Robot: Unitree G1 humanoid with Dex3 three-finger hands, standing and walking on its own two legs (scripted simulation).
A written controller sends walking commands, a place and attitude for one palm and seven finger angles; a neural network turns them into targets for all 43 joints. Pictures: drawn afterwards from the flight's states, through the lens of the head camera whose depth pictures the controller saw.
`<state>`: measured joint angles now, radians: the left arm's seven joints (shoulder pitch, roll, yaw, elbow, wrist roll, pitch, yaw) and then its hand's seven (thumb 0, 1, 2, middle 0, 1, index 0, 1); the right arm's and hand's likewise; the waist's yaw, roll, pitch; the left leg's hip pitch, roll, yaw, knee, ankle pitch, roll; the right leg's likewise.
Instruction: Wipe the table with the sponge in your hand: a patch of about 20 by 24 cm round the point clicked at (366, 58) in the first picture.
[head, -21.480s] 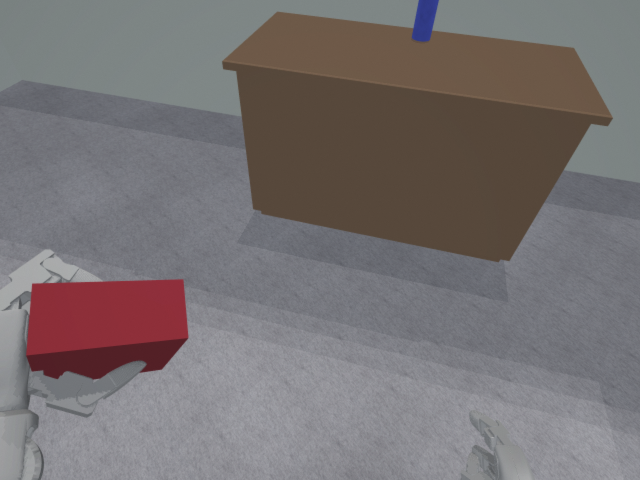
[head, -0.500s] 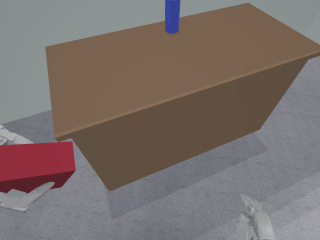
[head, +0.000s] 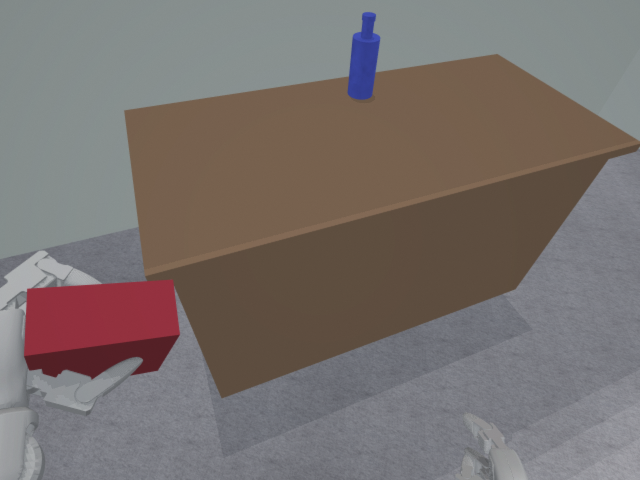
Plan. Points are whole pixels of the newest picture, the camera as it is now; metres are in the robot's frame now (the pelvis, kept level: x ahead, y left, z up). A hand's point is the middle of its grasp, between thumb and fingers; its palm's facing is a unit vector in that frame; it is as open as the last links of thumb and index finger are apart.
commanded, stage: look again from close up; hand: left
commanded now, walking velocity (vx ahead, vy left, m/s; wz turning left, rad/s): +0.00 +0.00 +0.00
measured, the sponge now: (124, 334) +0.23 +0.22 +0.12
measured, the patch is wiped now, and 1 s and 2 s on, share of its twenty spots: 0.00 0.00 0.00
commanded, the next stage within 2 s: shuffle to correct the standing spot in 0.32 s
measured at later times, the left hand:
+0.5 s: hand (115, 310) +0.24 +0.22 +0.15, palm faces +0.38 -0.85 -0.37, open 9.9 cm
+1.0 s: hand (179, 239) +0.33 +0.19 +0.15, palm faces +0.40 -0.84 -0.37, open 9.9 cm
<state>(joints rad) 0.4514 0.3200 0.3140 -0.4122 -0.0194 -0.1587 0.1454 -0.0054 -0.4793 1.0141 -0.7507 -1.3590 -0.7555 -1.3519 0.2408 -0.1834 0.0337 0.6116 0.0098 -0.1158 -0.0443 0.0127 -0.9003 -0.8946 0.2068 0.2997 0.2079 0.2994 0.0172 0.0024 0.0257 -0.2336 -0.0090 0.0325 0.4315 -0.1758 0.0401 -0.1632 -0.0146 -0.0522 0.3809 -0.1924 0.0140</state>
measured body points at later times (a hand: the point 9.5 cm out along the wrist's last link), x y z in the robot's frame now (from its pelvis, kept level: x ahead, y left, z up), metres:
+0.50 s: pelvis +0.02 -0.02 +0.00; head +0.03 -0.01 +0.45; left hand +0.21 +0.27 +0.17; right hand +0.19 -0.24 -0.08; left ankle +0.04 +0.09 -0.74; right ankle +0.01 -0.13 -0.74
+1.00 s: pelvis +0.10 -0.05 -0.03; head +0.14 -0.03 +0.41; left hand +0.30 +0.23 +0.17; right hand +0.27 -0.28 -0.11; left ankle +0.15 +0.07 -0.75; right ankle +0.02 -0.13 -0.71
